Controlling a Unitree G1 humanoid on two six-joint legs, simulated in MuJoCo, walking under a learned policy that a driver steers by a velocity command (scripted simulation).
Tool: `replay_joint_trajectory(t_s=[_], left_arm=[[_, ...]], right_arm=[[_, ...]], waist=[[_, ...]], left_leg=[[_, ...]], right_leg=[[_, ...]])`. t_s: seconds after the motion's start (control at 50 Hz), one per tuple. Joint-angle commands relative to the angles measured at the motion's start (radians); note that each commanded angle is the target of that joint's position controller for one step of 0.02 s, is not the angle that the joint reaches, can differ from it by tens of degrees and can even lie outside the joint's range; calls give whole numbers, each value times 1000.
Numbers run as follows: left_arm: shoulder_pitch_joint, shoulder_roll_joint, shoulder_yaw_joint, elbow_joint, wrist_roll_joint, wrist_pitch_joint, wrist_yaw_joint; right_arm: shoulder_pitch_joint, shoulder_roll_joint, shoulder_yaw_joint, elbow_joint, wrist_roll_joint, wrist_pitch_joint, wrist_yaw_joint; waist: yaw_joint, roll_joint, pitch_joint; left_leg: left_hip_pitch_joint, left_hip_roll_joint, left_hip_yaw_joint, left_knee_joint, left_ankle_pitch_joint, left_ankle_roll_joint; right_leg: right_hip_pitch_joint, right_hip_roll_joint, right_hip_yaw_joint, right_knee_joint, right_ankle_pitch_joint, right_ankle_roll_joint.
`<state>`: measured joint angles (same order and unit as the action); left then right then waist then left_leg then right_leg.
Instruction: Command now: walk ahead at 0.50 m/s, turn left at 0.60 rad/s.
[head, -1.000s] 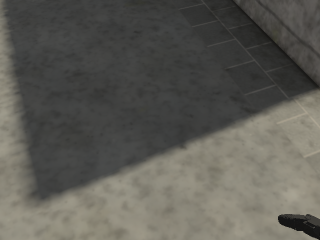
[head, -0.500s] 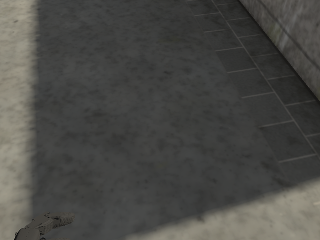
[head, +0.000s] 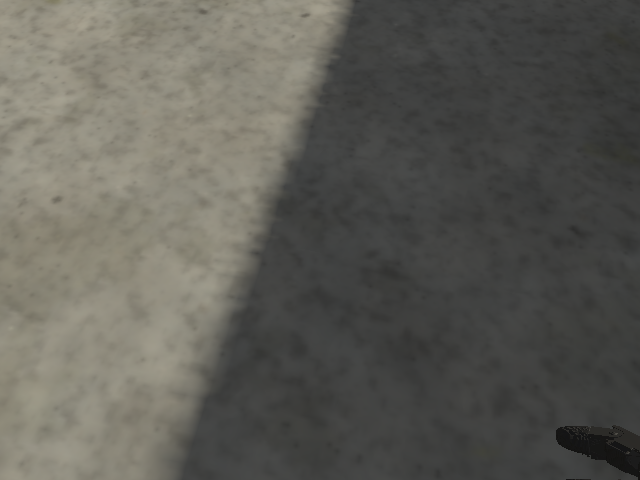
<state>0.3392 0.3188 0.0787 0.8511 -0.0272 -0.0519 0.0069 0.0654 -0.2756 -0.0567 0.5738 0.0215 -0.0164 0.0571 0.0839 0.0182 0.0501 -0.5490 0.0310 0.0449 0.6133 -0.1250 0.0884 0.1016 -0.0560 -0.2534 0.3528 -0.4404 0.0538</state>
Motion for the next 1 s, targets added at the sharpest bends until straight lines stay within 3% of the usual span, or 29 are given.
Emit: replay_joint_trajectory(t_s=[0.02, 0.04, 0.06, 0.08, 0.1, 0.12, 0.14, 0.22, 0.3, 0.36, 0.44, 0.46, 0.48, 0.5, 0.52, 0.54, 0.56, 0.58, 0.62, 0.66, 0.72, 0.8, 0.86, 0.9, 0.92, 0.94, 0.96, 0.98, 1.0], left_arm=[[-50, 166, 30, -81, 9, -3, 16], [40, 16, -19, -145, 50, -26, 1], [-56, 92, -12, -156, 19, -63, -12], [-152, 140, 1, -188, -16, -81, -20], [-165, 125, -6, -190, -7, -91, -15], [-162, 124, -2, -178, 20, -92, -8], [-141, 133, 4, -171, 31, -83, -8], [-159, 92, -3, -177, 49, -44, -5], [-289, 40, -23, -208, 48, -39, -10], [-357, 52, -19, -230, 34, -35, -22], [-298, 103, 6, -222, 40, -45, -24], [-246, 110, 11, -212, 50, -52, -19], [-176, 162, 20, -215, 68, -54, -10], [-151, 180, 17, -216, 90, -37, -6], [-148, 152, 22, -213, 46, -19, -9], [-190, 86, 4, -239, 38, -6, -2], [-226, 59, -7, -241, 44, 9, 2], [-247, 51, -12, -238, 43, 20, 5], [-260, 88, -1, -221, 46, 25, 11], [-235, 99, 9, -207, 39, 15, 14], [-215, 130, 25, -191, 23, -1, 12], [-223, 160, 38, -174, 9, -4, -7], [-210, 161, 34, -146, -7, 5, -27], [-211, 125, 19, -130, -5, 14, -33], [-227, 63, -3, -133, 8, 11, -40], [-255, -26, -35, -161, 43, 1, -55], [-276, 49, -11, -199, 15, -14, -51], [-300, 122, 7, -193, -5, -25, -47], [-283, 126, 11, -182, -10, -31, -49]], right_arm=[[387, -238, -111, 28, 4, 8, -28], [341, -353, -121, 19, 12, -1, -36], [372, -275, -96, -13, 6, -20, -29], [342, -220, -77, 4, -4, -36, -24], [289, -199, -69, 6, -1, -43, -24], [223, -172, -60, -2, -4, -45, -26], [181, -149, -50, -15, -15, -46, -30], [172, -173, -54, 4, -17, -50, -53], [213, -192, -63, 40, -6, -19, -81], [257, -194, -65, 64, 0, 2, -91], [213, -165, -59, 52, -2, 15, -102], [186, -145, -53, 40, 0, 15, -101], [199, -89, -34, 15, -16, 11, -99], [411, -45, -21, 35, -9, 11, -95], [477, -165, -38, 58, -5, 15, -89], [366, -224, -60, 62, 5, 33, -93], [291, -229, -65, 52, 5, 54, -100], [263, -217, -66, 42, 1, 70, -105], [265, -153, -52, 28, 1, 79, -97], [248, -120, -42, 20, -4, 65, -89], [187, -112, -36, 2, -13, 44, -74], [181, -103, -29, 20, -11, 30, -56], [214, -95, -26, 46, -11, 21, -47], [298, -97, -31, 96, -13, 16, -48], [368, -120, -39, 118, -8, 15, -54], [452, -201, -52, 120, -13, 10, -66], [418, -306, -74, 99, -21, -3, -60], [379, -238, -59, 81, -23, -25, -55], [340, -195, -43, 82, -22, -42, -55]], waist=[[-264, -18, -226], [-122, 266, -301], [-200, 157, -431], [-209, 100, -285], [-165, 32, -195], [-122, 1, -143], [-86, 19, -124], [-58, 17, -72], [-102, 54, -82], [-130, 75, -102], [-84, 113, -120], [-51, 98, -145], [-40, -13, -263], [-122, -262, -385], [-126, -262, -434], [-88, -163, -314], [-82, -106, -237], [-87, -98, -184], [-106, -174, -114], [-89, -186, -118], [-70, -150, -132], [-76, -146, -113], [-101, -126, -103], [-143, -96, -95], [-171, -37, -91], [-186, 212, -110], [-172, 255, -33], [-178, 154, 20], [-149, 147, 41]], left_leg=[[637, -30, -77, -69, 7, 112], [932, 233, -650, -153, -158, 289], [971, 295, -879, -296, -299, 326], [876, 270, -739, -320, -225, 273], [729, 226, -619, -320, -123, 241], [601, 188, -530, -325, -10, 216], [511, 159, -474, -345, 79, 207], [335, 117, -355, -366, 391, 211], [258, 20, -246, -288, 482, 122], [297, 32, -320, -240, 367, 86], [408, 47, -455, -79, 302, 54], [394, 1, -438, 11, 272, 22], [288, -70, -367, 236, 45, -25], [31, -211, -276, 508, -643, -92], [-35, -121, -260, 651, -596, -125], [-78, -82, -232, 710, -505, -156], [-90, -57, -194, 704, -436, -170], [-83, -27, -177, 678, -384, -171], [-13, -11, -105, 582, -315, -158], [-3, 3, -75, 491, -299, -142], [11, 45, -75, 350, -254, -110], [152, 37, -28, 164, -210, -74], [271, 9, 11, -11, -171, -47], [447, -33, 40, -135, -155, -21], [561, 18, -56, -199, -215, 7], [681, 252, -406, -317, -258, 81], [621, 360, -674, -428, -506, 221], [596, 335, -637, -456, -560, 214], [590, 303, -559, -452, -480, 185]], right_leg=[[-321, -154, 34, 581, 852, -87], [-770, 49, 109, 934, -110, -30], [-872, 65, 339, 1043, -156, -42], [-944, 23, 344, 1024, -54, -59], [-907, -18, 339, 935, 35, -68], [-844, -45, 338, 853, 83, -59], [-775, -64, 346, 810, 118, -53], [-709, -40, 306, 659, 190, 9], [-601, 46, 274, 365, 438, 25], [-552, 94, 297, 236, 509, 15], [-502, 87, 344, 118, 434, -33], [-401, 60, 332, 40, 558, -60], [-163, -111, 462, 87, 875, -128], [128, -385, 773, 124, 1190, -337], [105, -443, 924, 83, 899, -383], [14, -360, 787, 57, 712, -340], [-89, -296, 668, 29, 575, -295], [-185, -249, 605, -15, 380, -271], [-339, -173, 489, -116, 164, -239], [-327, -181, 455, -162, 91, -254], [-289, -233, 440, -195, 44, -274], [-351, -230, 356, -221, 35, -259], [-370, -230, 325, -185, -14, -242], [-465, -182, 272, -88, -89, -198], [-563, -130, 206, 62, -80, -147], [-758, -18, 104, 460, -128, -60], [-992, 44, 195, 620, -138, -61], [-1038, -18, 271, 693, -41, -78], [-1057, -36, 287, 687, 71, -87]])
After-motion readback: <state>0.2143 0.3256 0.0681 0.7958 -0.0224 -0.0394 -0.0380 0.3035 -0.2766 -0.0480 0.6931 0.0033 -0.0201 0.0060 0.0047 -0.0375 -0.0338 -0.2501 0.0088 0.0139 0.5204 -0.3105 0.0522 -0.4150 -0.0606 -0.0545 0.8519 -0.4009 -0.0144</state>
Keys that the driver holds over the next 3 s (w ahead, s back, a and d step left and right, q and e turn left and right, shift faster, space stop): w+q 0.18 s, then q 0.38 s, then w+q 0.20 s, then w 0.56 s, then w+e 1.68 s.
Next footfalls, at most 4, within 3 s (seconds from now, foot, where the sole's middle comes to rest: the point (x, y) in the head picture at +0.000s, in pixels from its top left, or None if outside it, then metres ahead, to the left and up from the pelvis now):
0.02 left None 0.18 0.10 -0.76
0.48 right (371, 477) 0.45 -0.04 -0.76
0.92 left None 0.31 0.18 -0.76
1.40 right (273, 339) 0.74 0.19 -0.76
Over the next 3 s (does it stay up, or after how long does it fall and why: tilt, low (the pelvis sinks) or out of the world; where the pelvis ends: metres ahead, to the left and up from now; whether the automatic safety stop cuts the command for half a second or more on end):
stays up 1.37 0.38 0.01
